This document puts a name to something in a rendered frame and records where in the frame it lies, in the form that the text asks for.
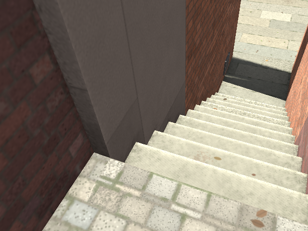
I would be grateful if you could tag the stairs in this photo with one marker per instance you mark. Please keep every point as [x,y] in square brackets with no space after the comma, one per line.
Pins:
[237,148]

